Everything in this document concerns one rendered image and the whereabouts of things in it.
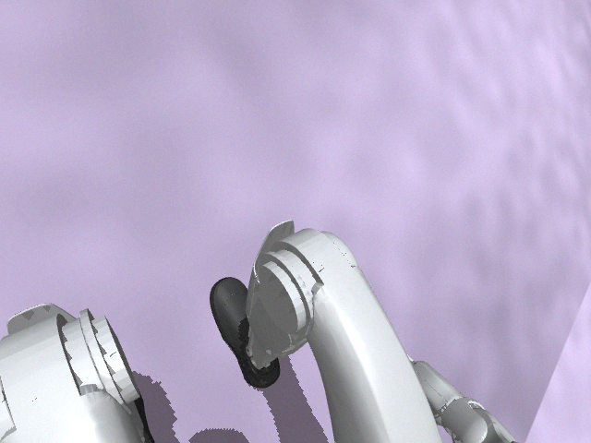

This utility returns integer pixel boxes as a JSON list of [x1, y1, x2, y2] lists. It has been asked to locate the right robot hand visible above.
[[408, 355, 464, 426]]

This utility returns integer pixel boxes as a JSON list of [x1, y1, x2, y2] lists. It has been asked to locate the right robot foot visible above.
[[210, 277, 280, 389]]

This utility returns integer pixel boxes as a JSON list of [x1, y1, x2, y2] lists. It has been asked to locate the right robot arm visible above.
[[441, 398, 518, 443]]

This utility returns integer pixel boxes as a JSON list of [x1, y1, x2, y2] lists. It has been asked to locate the left robot foot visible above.
[[134, 393, 155, 443]]

